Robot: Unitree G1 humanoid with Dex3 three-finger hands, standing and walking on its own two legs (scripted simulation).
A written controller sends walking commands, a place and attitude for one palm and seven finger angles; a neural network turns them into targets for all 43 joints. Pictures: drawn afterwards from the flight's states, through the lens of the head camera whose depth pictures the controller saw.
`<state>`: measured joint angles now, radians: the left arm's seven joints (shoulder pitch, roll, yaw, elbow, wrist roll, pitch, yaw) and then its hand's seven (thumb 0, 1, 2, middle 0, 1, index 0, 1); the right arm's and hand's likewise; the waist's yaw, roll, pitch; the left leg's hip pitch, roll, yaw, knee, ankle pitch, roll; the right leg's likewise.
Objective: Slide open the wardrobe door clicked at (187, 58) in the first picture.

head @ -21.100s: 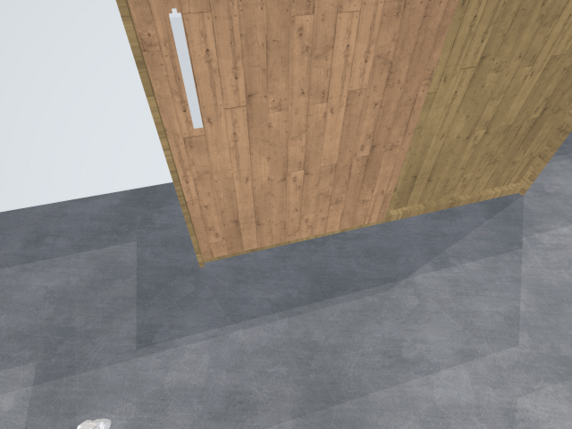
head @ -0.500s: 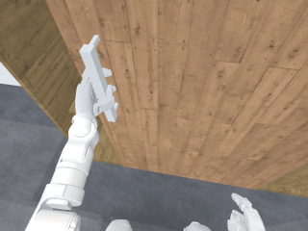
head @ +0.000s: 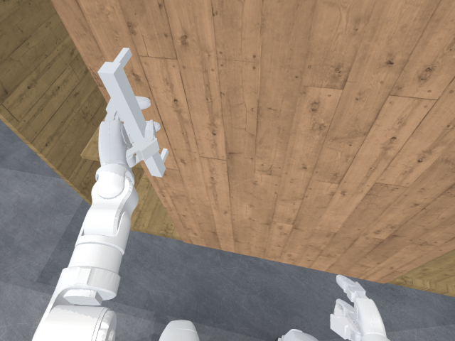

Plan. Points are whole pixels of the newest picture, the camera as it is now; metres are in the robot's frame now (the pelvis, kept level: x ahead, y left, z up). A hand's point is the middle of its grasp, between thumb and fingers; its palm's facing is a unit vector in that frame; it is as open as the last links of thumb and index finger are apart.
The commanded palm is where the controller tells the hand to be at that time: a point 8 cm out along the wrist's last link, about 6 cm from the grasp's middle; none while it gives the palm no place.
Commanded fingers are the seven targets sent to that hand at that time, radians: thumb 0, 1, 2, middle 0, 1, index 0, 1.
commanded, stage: step sideways, sliding the door along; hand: left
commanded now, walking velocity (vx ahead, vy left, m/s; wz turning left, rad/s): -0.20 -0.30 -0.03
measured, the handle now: (144, 122) +0.44 +0.23 +0.10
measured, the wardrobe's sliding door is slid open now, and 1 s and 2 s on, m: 0.32 0.44 0.44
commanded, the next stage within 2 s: stop walking and hold the door there in 1.08 s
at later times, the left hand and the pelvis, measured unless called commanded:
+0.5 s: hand (217, 148) +0.39 +0.08 +0.11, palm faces +0.33 -0.94 -0.07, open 6.3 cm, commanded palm +0.35 +0.05 +0.11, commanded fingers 0.00 0.90 0.90 -0.45 -1.40 -0.45 -1.40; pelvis +0.01 -0.10 +0.02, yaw +2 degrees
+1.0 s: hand (223, 146) +0.39 +0.07 +0.11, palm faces +0.51 -0.86 -0.09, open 7.0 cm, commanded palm +0.35 +0.03 +0.11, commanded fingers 0.00 0.90 0.90 -0.45 -1.40 -0.45 -1.40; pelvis +0.02 -0.19 +0.02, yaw +2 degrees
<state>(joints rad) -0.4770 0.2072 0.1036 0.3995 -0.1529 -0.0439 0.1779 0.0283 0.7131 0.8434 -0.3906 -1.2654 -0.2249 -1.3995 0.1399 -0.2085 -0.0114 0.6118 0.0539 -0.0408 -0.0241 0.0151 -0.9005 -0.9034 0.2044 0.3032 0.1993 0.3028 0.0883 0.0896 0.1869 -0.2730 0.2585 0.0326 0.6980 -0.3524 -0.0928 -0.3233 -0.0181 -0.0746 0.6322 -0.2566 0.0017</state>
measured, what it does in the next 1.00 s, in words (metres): steps to the right: left foot, then left foot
